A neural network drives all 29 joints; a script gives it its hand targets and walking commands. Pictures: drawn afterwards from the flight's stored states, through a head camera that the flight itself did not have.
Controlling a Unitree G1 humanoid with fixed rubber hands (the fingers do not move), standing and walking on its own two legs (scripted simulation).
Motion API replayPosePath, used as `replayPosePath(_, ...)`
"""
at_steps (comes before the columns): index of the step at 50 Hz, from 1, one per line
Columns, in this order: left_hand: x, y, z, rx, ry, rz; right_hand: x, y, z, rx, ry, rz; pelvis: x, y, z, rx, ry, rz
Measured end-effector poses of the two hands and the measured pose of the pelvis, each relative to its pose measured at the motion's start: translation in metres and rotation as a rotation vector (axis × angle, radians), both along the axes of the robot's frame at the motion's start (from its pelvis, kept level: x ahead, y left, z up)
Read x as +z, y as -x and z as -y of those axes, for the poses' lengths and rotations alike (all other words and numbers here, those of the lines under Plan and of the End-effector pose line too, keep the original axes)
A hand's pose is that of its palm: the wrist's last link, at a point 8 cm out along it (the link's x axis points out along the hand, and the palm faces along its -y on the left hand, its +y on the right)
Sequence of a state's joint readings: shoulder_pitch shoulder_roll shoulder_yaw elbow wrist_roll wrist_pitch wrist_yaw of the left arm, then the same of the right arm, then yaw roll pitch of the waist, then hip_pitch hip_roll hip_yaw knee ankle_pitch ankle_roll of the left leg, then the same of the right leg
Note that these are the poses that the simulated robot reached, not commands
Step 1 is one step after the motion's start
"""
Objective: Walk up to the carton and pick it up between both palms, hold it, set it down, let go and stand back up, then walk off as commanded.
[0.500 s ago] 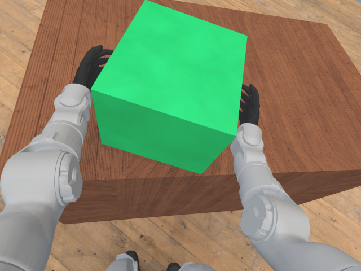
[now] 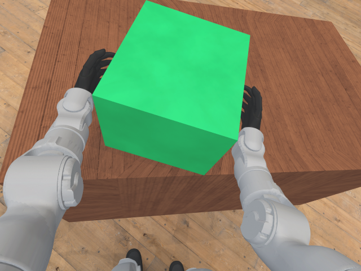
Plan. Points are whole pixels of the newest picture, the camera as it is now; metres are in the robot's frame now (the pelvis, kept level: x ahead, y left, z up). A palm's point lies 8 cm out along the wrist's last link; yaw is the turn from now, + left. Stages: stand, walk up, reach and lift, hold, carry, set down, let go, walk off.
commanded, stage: reach and lift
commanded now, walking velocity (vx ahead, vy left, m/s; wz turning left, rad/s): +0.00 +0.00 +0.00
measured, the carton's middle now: (176, 91) +0.52 -0.05 +0.01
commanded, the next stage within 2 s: none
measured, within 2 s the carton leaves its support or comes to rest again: leaves its support in 0.34 s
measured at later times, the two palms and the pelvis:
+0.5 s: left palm (95, 95) +0.46 +0.14 +0.07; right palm (263, 121) +0.39 -0.22 +0.08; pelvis +0.00 -0.01 +0.00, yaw +0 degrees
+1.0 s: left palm (84, 82) +0.43 +0.15 +0.14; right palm (278, 109) +0.38 -0.22 +0.14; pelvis -0.01 -0.02 +0.01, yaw +1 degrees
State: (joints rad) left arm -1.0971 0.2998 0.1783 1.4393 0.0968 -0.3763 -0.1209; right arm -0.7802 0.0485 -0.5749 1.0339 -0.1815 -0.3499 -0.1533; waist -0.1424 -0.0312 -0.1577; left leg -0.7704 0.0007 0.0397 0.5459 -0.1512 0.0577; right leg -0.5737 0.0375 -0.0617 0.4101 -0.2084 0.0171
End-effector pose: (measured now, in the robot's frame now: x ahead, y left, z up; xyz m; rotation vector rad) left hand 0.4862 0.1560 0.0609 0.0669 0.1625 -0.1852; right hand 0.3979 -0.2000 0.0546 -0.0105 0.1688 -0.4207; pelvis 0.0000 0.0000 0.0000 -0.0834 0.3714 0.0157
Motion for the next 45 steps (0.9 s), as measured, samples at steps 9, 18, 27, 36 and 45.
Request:
replayPosePath(9,0.0,0.005,0.01,-0.01,-0.038,-0.016,-0.002,0.006,0.009,-0.006,-0.003,-0.01,0.002,-0.002,0.004,-0.001,-0.004,-0.003)
replayPosePath(18,0.0,0.018,0.015,0.022,-0.041,-0.023,0.008,0.005,0.016,0.012,0.005,-0.001,0.003,0.0,0.011,-0.003,-0.01,0.005)
replayPosePath(27,0.009,0.032,0.018,0.042,-0.043,-0.035,0.024,0.01,0.02,0.044,0.026,-0.011,0.005,0.004,0.016,-0.002,-0.017,0.033)
replayPosePath(36,0.034,0.041,0.017,0.053,-0.042,-0.021,0.044,0.016,0.02,0.052,0.004,-0.001,0.007,0.01,0.017,0.001,-0.019,0.074)
replayPosePath(45,0.06,0.05,0.013,0.072,-0.048,-0.01,0.068,0.018,0.017,0.071,0.006,0.004,0.009,0.014,0.017,0.004,-0.021,0.125)
